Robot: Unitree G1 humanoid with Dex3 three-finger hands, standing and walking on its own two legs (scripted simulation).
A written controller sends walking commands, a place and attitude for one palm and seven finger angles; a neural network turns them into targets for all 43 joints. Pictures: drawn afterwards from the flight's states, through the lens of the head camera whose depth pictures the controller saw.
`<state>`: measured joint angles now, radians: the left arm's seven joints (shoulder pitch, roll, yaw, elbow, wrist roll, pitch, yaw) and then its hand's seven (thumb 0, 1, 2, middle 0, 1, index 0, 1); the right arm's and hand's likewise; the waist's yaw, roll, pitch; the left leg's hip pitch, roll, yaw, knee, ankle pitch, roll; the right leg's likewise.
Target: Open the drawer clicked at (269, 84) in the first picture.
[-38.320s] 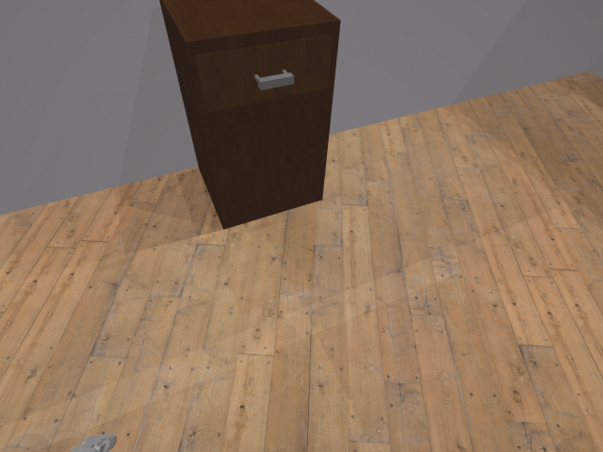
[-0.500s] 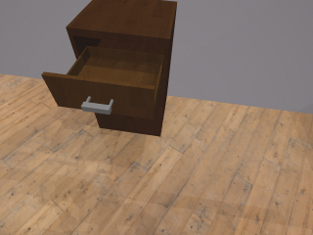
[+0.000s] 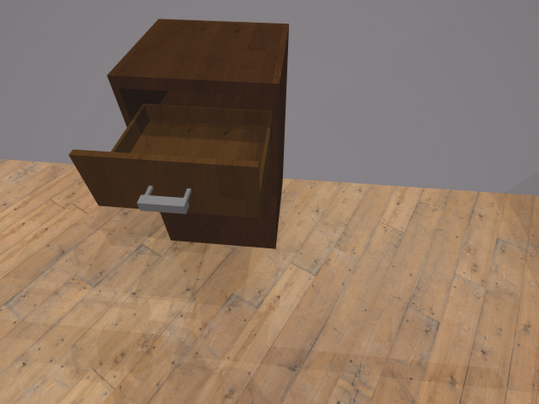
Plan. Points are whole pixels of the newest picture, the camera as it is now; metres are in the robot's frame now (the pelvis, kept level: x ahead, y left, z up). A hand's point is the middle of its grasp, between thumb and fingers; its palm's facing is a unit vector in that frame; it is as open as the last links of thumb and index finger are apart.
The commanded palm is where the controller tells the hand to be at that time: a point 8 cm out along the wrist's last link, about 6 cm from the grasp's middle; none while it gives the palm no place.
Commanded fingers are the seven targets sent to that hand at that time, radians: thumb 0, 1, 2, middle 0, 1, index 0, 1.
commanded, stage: let the arm hang, fingers relaxed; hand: left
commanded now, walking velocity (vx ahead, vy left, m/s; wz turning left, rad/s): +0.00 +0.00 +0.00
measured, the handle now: (166, 197) +0.58 +0.28 -0.10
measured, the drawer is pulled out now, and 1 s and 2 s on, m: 0.30 0.30 0.30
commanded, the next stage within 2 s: look to check the result in 0.18 s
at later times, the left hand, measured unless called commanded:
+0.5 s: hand out of the picture -0.01 +0.17 -0.17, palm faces +0.03 -0.98 -0.20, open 7.4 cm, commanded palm none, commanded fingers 0.00 0.90 0.90 -0.20 -0.30 -0.20 -0.30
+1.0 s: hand out of the picture +0.02 +0.16 -0.17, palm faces +0.03 -0.98 -0.20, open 7.4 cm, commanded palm none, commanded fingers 0.00 0.90 0.90 -0.20 -0.30 -0.20 -0.30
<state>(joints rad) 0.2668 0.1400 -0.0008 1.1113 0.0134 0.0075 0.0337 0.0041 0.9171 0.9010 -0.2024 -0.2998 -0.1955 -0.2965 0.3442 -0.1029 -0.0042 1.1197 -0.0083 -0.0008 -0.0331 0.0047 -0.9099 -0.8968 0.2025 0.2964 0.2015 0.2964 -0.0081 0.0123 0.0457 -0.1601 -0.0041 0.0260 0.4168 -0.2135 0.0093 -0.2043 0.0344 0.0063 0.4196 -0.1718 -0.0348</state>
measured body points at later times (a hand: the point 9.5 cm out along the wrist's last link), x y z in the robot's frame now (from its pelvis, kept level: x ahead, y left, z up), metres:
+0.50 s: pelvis +0.01 +0.00 +0.00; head +0.02 -0.01 +0.45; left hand -0.01 +0.22 -0.16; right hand -0.02 -0.21 -0.17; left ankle +0.01 +0.11 -0.74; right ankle +0.04 -0.10 -0.74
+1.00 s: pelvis +0.02 -0.01 +0.00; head +0.03 -0.02 +0.45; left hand +0.02 +0.21 -0.16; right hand -0.01 -0.22 -0.16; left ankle +0.01 +0.11 -0.74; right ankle +0.04 -0.10 -0.74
